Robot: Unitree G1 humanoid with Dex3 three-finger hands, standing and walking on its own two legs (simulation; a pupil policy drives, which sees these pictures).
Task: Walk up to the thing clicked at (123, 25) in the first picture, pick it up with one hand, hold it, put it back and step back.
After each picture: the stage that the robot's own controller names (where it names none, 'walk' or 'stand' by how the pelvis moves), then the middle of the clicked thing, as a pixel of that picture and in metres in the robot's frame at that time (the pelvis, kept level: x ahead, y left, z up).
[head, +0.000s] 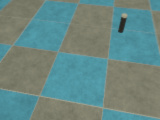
stand; (122, 23) +1.69 -0.45 -0.65
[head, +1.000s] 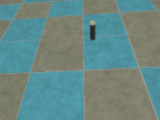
walk; (92, 30) +1.61 +0.02 -0.62
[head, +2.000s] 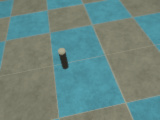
walk; (63, 59) +1.04 +0.31 -0.65
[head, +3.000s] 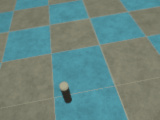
walk; (66, 93) +0.67 +0.25 -0.65
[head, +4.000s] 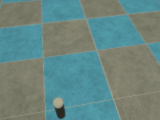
stand; (59, 108) +0.48 +0.21 -0.63
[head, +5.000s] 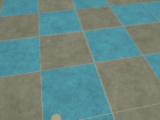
stand; out of the picture +0.42 +0.20 -0.65
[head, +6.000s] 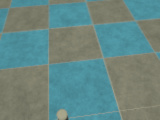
stand; out of the picture +0.41 +0.18 -0.64
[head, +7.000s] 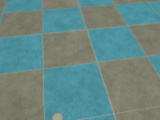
stand; out of the picture +0.42 +0.19 -0.66
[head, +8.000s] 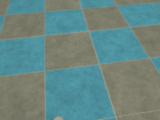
stand; out of the picture +0.40 +0.19 -0.66
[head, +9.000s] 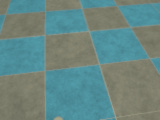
stand; out of the picture +0.40 +0.19 -0.66
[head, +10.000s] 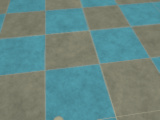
go down; out of the picture +0.39 +0.19 -0.66
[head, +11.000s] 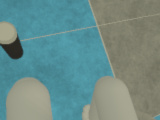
go down; (11, 44) +0.47 +0.26 -0.25
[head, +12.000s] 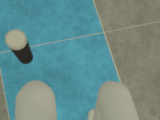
approach; (21, 49) +0.46 +0.26 -0.27
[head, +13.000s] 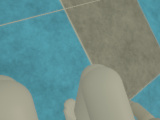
close in; out of the picture +0.44 +0.31 -0.16
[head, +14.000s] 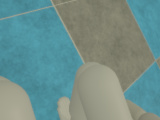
close; out of the picture +0.44 +0.32 -0.16
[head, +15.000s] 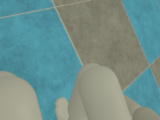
lift; out of the picture +0.40 +0.30 -0.16
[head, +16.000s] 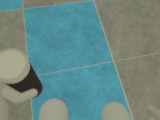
lift; (24, 79) +0.32 +0.20 +0.02
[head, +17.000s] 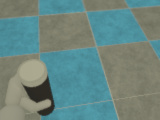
hold; (40, 92) +0.30 +0.16 +0.02
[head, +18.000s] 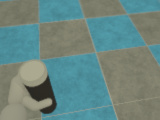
hold; (41, 91) +0.30 +0.16 +0.03
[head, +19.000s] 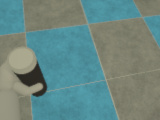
crouch; (31, 76) +0.36 +0.18 -0.02
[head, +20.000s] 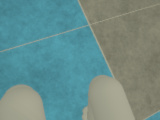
lower; out of the picture +0.48 +0.28 -0.03
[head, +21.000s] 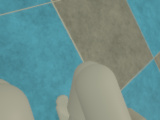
lower; out of the picture +0.43 +0.32 -0.15
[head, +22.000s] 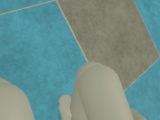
lower; out of the picture +0.42 +0.32 -0.16
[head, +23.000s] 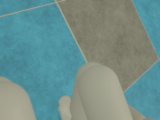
lower; out of the picture +0.41 +0.31 -0.16
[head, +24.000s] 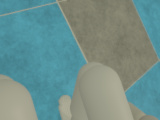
lower; out of the picture +0.41 +0.31 -0.16
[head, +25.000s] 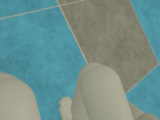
open; out of the picture +0.41 +0.29 -0.16
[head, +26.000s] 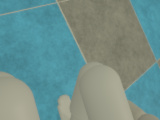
rise; out of the picture +0.38 +0.30 -0.16
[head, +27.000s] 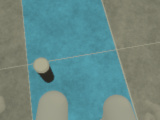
walk; (45, 71) +0.43 +0.22 -0.37
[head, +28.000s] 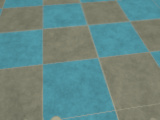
stand; out of the picture +0.38 +0.18 -0.59
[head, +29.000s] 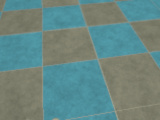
stand; out of the picture +0.38 +0.19 -0.60
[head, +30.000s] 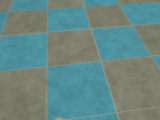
stand; out of the picture +0.38 +0.18 -0.64
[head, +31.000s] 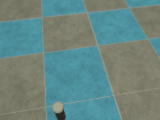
walk; (59, 112) +0.42 +0.18 -0.64
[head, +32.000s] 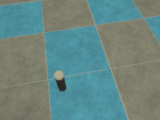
walk; (60, 81) +0.62 +0.22 -0.63
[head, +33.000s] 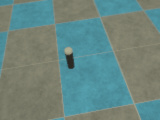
walk; (69, 58) +0.92 +0.23 -0.64
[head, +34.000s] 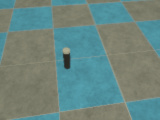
stand; (66, 58) +1.05 +0.18 -0.65
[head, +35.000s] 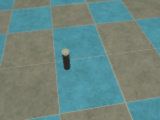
stand; (66, 60) +1.03 +0.19 -0.66
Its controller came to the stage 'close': yes
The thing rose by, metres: 0.68
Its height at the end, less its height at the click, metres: +0.00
